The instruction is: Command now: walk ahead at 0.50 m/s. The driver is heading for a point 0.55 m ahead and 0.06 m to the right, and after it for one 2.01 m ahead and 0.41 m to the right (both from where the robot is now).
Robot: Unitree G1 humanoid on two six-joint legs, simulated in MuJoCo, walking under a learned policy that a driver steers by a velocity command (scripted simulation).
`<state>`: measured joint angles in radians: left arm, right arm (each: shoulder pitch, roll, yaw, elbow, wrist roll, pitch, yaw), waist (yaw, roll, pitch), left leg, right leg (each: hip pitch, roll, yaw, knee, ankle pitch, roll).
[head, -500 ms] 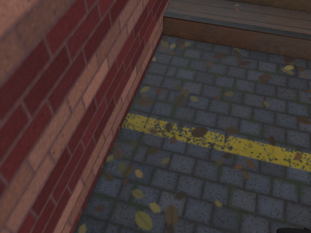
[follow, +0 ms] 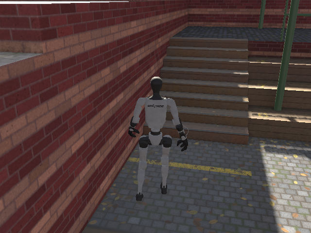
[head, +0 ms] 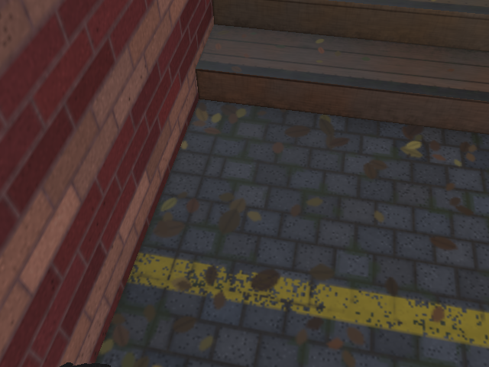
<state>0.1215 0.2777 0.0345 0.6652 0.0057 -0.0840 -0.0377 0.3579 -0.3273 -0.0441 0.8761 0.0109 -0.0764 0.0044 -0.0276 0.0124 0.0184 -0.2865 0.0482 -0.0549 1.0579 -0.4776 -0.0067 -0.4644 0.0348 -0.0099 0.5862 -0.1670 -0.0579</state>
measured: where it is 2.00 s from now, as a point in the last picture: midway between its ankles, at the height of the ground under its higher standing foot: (285, 340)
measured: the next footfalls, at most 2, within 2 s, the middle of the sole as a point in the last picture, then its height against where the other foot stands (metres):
left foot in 0.48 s outside the picture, level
right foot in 0.92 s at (321, 311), level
